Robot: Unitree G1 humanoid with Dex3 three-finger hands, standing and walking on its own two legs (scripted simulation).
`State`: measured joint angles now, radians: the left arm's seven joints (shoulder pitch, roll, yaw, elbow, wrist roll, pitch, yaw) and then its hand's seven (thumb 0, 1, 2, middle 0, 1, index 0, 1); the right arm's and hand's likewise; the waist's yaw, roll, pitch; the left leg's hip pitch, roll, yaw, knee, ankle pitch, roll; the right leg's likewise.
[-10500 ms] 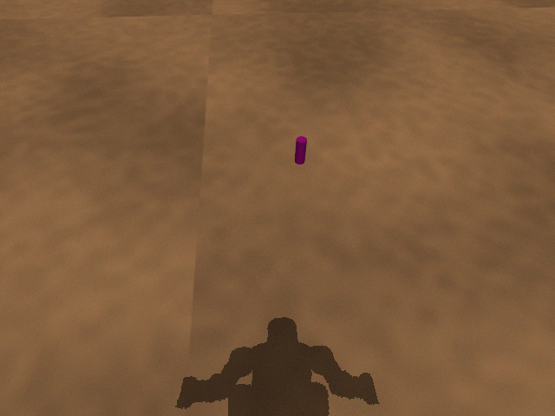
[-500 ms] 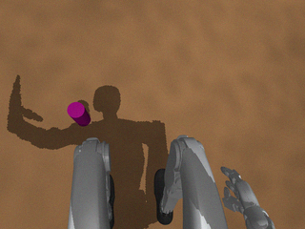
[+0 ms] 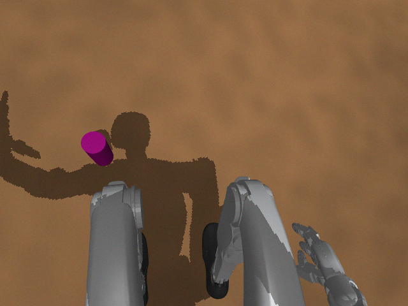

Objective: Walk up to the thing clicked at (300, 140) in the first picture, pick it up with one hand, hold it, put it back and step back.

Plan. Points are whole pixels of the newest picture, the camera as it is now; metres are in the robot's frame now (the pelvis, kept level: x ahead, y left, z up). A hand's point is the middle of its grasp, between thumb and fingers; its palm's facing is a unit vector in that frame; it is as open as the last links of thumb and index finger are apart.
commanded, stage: go down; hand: left
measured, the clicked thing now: (99, 150) +0.44 +0.23 -0.30
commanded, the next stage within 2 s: none
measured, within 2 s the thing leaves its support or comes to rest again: neither
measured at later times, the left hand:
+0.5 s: hand out of the picture +0.36 +0.43 +0.00, palm faces +0.15 -0.99 -0.07, open 17.5 cm
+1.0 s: hand out of the picture +0.37 +0.43 +0.00, palm faces +0.12 -0.99 -0.07, open 17.3 cm
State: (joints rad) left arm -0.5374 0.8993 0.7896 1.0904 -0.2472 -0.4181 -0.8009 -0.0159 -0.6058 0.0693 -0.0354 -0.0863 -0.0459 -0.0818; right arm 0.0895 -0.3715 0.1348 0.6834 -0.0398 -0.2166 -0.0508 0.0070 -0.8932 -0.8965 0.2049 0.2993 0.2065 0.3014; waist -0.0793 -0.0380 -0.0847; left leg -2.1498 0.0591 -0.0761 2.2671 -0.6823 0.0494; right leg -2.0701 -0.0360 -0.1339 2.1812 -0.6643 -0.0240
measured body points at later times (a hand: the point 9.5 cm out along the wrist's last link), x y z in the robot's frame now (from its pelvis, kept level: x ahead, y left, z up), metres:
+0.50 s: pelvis +0.00 +0.00 -0.01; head +0.21 +0.09 +0.38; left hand +0.35 +0.48 +0.00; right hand +0.17 -0.27 -0.10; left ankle +0.09 +0.11 -0.35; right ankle +0.11 -0.11 -0.35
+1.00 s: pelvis +0.00 +0.00 -0.02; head +0.21 +0.09 +0.37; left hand +0.36 +0.48 +0.00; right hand +0.17 -0.27 -0.10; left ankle +0.09 +0.11 -0.35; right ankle +0.11 -0.11 -0.35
